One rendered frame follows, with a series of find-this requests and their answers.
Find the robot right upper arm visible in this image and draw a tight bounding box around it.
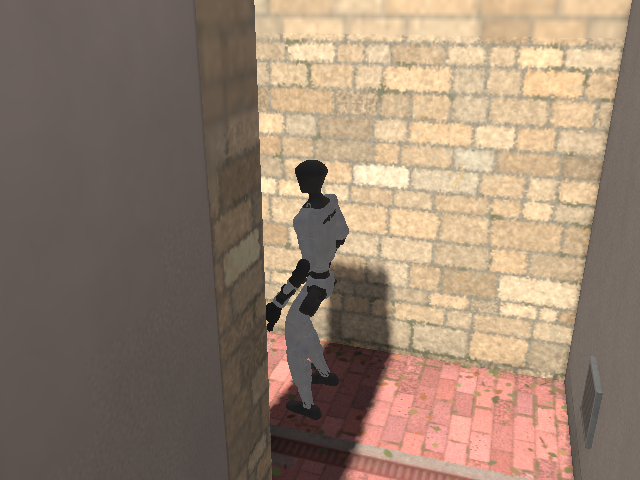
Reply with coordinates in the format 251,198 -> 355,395
323,194 -> 349,240

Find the robot left upper arm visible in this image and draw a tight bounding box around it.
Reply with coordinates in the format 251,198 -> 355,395
293,210 -> 316,273

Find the robot right forearm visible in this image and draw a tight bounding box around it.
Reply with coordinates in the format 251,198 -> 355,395
335,238 -> 346,253

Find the robot left hand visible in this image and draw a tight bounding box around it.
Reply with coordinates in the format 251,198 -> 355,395
266,302 -> 282,332

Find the robot right shin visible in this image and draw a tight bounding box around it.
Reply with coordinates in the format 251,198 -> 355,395
301,319 -> 330,377

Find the left robot foot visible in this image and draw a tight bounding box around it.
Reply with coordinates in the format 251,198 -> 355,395
286,400 -> 322,420

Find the robot left forearm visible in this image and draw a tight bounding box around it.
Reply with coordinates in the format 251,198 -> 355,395
273,259 -> 310,308

